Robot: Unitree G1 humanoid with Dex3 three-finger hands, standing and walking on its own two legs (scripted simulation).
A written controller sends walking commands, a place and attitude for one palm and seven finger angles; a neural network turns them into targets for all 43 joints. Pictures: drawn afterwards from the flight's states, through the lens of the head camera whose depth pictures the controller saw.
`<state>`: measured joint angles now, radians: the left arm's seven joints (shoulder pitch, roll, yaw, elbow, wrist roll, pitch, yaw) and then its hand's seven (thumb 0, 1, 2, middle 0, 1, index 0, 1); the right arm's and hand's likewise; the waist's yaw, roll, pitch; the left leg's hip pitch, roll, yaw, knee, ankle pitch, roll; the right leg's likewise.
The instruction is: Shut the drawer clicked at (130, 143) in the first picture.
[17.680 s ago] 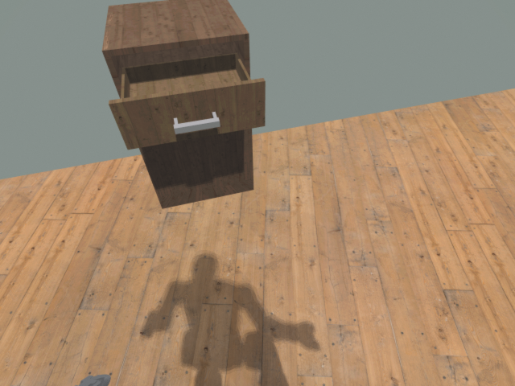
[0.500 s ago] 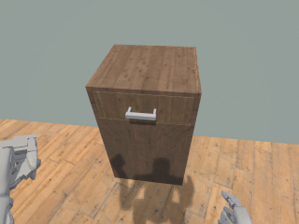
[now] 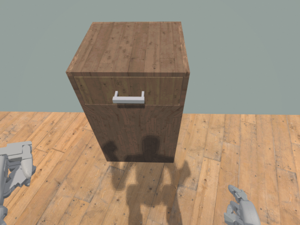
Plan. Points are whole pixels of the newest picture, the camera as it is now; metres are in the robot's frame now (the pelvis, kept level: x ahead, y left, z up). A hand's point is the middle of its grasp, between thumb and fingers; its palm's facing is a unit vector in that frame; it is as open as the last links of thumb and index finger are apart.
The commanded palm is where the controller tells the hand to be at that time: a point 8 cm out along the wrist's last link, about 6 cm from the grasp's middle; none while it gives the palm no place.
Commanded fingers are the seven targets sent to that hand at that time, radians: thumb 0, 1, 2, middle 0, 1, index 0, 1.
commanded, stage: step back with the hand held close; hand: left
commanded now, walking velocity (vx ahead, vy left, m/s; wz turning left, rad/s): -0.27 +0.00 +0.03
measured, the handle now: (129, 96) +0.61 +0.13 -0.07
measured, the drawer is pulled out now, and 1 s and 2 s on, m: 0.00 0.00 0.00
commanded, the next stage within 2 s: stop stepping back and stand still in 1.46 s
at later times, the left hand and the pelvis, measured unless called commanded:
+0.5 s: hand (12, 203) +0.14 +0.24 +0.15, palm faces +0.38 -0.80 -0.47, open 3.2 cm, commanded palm +0.07 +0.28 +0.17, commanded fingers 0.00 0.90 0.90 -1.40 -1.60 -1.40 -1.60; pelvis -0.06 +0.00 -0.01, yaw +1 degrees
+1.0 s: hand out of the picture +0.08 +0.26 +0.16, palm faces +0.41 -0.75 -0.52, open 3.2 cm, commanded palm +0.00 +0.29 +0.17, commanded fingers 0.00 0.90 0.90 -1.40 -1.60 -1.40 -1.60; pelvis -0.10 +0.00 -0.01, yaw +4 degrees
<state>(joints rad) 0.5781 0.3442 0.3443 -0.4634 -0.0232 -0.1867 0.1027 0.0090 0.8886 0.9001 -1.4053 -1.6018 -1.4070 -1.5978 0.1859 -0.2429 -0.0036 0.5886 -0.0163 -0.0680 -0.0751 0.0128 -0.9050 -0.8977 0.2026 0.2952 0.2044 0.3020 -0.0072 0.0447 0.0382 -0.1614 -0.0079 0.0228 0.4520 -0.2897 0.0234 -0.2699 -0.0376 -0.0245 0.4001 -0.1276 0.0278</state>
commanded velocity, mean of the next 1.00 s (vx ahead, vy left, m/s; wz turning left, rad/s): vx -0.34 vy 0.00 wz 0.00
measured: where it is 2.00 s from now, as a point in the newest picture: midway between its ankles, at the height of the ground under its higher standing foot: outside the picture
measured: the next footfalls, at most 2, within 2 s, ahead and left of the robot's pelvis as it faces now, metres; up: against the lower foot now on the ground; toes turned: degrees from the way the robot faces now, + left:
right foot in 1.12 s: -0.20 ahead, -0.13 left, +0.00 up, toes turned +2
left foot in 1.78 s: -0.28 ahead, +0.11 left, +0.00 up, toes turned -1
